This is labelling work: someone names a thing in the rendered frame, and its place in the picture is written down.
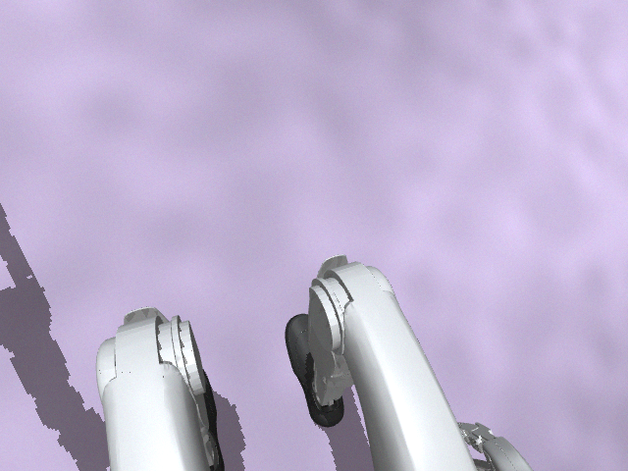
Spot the right robot hand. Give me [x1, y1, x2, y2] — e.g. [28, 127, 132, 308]
[457, 422, 533, 471]

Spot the left robot foot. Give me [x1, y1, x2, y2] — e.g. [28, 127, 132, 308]
[203, 370, 225, 471]

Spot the right robot foot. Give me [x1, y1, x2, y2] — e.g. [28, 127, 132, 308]
[285, 314, 344, 427]

